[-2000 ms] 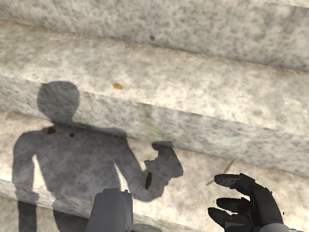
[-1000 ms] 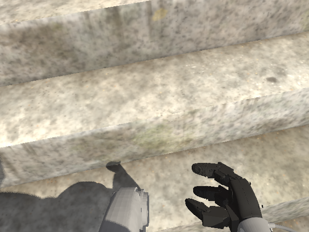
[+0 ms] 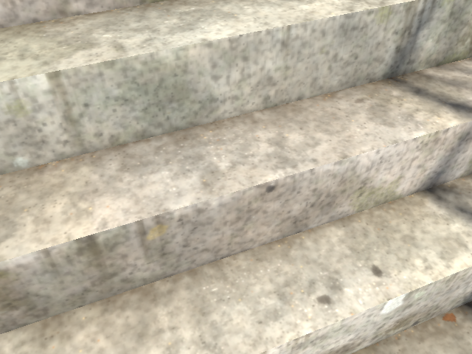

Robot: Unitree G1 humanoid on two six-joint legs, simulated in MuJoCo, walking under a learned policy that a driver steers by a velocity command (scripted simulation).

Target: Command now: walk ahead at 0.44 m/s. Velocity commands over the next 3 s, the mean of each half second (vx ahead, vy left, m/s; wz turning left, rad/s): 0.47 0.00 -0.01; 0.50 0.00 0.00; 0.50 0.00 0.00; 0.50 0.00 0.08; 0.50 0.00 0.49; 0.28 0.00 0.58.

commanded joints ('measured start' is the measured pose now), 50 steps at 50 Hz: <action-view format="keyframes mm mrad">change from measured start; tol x64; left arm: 1 80 106 20 -2 14 -19 2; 50 62 127 1 -64 -12 42 55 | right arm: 1 -238 10 14 -171 8 -18 -10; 50 -492 69 81 -374 26 22 11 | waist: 1 13 -92 175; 14 -130 380 -579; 50 30 8 216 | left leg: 1 -456 60 -53 177 -113 15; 10 711 -80 272 -699 -374 60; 15 857 177 -737 -1710 -990 -36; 34 -21 64 -113 -1222 -581 -24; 39 -251 -185 -68 527 -206 -14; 50 -222 110 153 -349 -143 67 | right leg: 1 196 -360 411 -324 -282 -230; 8 -228 -229 39 -651 142 -163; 11 -36 -208 14 -28 1470 -163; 14 -421 130 572 1037 182 -38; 21 -587 68 152 1439 348 32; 34 28 -35 -94 349 167 -117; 39 187 -266 242 39 1291 -55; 43 528 -499 643 -406 -239 -206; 50 286 -239 114 -526 399 -138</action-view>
